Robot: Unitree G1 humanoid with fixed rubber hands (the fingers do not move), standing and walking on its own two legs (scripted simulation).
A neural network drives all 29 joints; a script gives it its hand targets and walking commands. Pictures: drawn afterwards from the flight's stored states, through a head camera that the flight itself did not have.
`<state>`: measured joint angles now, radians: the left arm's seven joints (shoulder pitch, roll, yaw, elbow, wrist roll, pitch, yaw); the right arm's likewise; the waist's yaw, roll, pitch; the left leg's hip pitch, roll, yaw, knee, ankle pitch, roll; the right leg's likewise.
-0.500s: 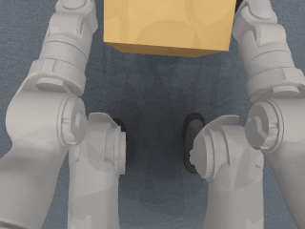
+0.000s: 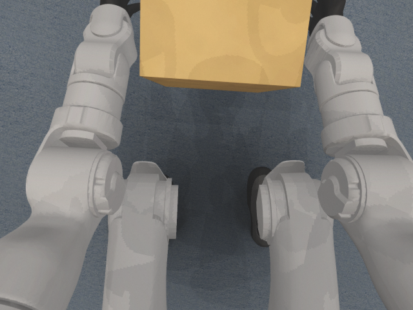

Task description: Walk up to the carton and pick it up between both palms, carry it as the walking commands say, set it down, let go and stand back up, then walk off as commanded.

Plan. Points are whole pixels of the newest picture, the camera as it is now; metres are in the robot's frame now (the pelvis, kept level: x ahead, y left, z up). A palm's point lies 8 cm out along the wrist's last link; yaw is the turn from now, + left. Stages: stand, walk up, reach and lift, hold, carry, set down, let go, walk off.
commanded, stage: reach and lift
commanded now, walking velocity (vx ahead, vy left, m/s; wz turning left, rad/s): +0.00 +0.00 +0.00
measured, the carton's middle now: (219, 26) +0.54 -0.01 -0.21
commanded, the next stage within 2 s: none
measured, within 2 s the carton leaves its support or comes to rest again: neither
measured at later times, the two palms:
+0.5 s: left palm out of the picture +0.55 +0.14 -0.09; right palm (351, 0) +0.53 -0.16 -0.09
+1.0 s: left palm out of the picture +0.53 +0.14 -0.01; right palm out of the picture +0.51 -0.16 -0.01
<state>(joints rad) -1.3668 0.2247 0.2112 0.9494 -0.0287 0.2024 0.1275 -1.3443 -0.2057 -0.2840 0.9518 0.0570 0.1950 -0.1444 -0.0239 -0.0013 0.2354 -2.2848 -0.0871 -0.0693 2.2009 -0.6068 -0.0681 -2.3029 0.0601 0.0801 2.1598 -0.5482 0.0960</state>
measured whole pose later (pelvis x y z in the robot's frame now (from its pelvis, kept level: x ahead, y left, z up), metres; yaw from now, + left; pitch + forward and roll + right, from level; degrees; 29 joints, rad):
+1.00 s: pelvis +0.00 +0.00 +0.08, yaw +1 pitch +46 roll -1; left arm -1.23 0.09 0.40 0.78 0.18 0.35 0.06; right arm -1.17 -0.05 -0.49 0.71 -0.16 0.36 -0.09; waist -0.03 0.01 -0.05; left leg -2.16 -0.12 -0.10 1.89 -0.53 -0.08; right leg -2.17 0.09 0.10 1.86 -0.50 0.10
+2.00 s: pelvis +0.02 +0.00 +0.20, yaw +1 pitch +41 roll +0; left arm -0.93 -0.01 0.41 0.71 0.21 0.35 0.04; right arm -0.89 0.04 -0.48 0.64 -0.21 0.37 -0.07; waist -0.03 0.01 -0.21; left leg -1.75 -0.12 -0.12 1.53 -0.50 -0.06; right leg -1.76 0.10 0.13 1.50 -0.47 0.09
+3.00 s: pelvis +0.07 +0.00 +0.33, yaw +1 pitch +28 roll +0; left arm -0.57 -0.11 0.37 0.60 0.24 0.31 0.01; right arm -0.54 0.13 -0.42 0.54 -0.24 0.34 -0.04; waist -0.03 0.01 -0.19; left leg -1.10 -0.09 -0.15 0.99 -0.38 -0.03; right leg -1.11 0.07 0.15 0.97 -0.35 0.06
